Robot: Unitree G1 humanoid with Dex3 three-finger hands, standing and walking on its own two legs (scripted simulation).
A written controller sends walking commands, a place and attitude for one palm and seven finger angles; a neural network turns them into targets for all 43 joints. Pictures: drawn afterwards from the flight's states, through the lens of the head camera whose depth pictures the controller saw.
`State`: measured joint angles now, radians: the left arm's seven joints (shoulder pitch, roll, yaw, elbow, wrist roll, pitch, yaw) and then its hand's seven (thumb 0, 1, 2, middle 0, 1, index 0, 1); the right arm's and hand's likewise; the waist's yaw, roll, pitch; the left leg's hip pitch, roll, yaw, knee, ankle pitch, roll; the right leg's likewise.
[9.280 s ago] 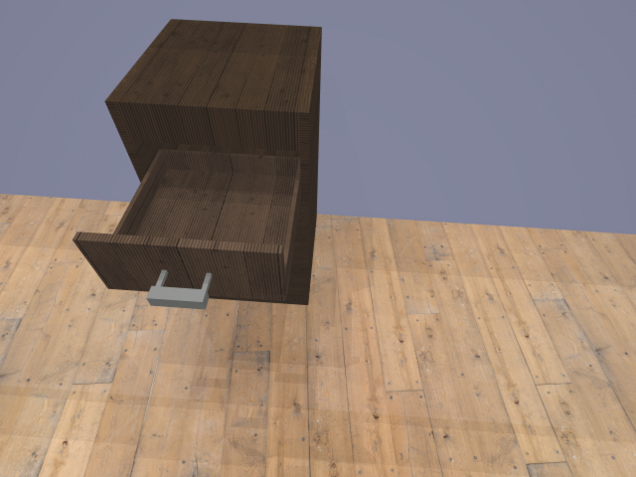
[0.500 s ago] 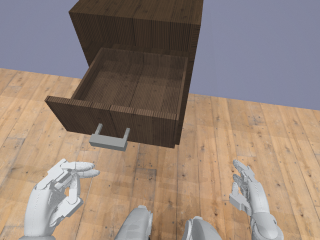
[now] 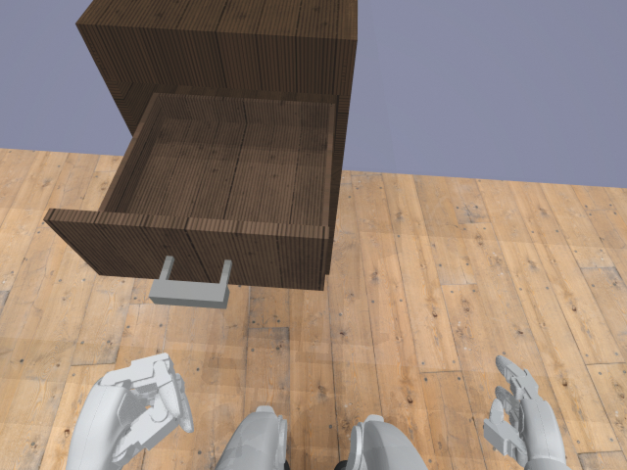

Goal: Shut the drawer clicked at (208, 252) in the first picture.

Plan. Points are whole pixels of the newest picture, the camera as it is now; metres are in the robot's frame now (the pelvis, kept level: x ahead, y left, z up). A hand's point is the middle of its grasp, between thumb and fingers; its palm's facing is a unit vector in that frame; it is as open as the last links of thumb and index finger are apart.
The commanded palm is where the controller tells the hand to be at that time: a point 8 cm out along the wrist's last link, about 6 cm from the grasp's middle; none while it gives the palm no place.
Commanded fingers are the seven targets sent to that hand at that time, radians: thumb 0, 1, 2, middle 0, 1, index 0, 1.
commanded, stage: raise the hand and make a fist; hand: left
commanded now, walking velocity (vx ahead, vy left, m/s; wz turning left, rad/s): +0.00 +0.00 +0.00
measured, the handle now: (194, 279) +0.38 +0.20 -0.05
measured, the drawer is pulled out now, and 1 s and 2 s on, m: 0.30 0.30 0.30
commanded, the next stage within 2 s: bring the fist close to the handle in 0.76 s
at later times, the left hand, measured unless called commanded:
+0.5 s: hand (154, 397) +0.20 +0.17 +0.05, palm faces -0.01 -1.00 +0.02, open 3.2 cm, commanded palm +0.17 +0.22 +0.05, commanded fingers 0.00 0.90 0.90 -1.40 -1.60 -1.40 -1.60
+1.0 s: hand (180, 400) +0.20 +0.16 +0.03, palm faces -0.04 -1.00 -0.01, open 3.2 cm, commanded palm +0.18 +0.22 +0.03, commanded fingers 0.00 0.90 0.90 -1.40 -1.60 -1.40 -1.60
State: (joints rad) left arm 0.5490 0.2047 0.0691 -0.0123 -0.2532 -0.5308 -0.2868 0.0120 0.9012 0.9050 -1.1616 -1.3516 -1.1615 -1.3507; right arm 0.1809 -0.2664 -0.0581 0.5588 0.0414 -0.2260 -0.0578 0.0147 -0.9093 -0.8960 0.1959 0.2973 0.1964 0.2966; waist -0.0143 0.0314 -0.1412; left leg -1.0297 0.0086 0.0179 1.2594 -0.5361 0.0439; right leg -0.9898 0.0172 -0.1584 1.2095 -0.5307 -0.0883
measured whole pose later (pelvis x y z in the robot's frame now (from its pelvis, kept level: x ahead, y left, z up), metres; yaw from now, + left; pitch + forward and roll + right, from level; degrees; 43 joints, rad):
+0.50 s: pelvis +0.01 +0.04 +0.00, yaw +0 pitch +18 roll -4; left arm 0.60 0.16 -0.04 -0.20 -0.16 -0.48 -0.12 0.01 0.90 0.90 -1.39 -1.60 -1.39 -1.60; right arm 0.20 -0.21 0.01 0.44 0.01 -0.13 0.00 0.01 -0.90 -0.90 0.20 0.30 0.20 0.30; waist 0.01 0.04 -0.18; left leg -1.03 -0.01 0.03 1.28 -0.57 0.09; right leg -0.98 0.00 -0.14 1.21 -0.54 -0.03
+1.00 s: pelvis +0.02 +0.03 -0.01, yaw -1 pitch +20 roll -4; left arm 0.62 0.17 -0.07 -0.17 -0.12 -0.46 -0.09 0.01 0.90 0.90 -1.39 -1.60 -1.39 -1.60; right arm 0.20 -0.21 0.01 0.41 0.01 -0.10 -0.01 0.01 -0.91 -0.90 0.20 0.30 0.20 0.30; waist -0.01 0.03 -0.19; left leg -1.06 -0.01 0.03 1.30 -0.58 0.08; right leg -1.02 0.00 -0.14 1.24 -0.57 -0.05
